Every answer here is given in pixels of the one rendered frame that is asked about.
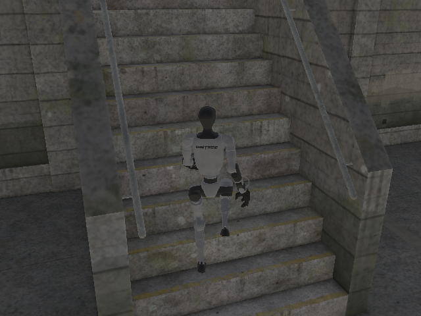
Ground stairs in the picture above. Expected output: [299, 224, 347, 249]
[91, 0, 349, 316]

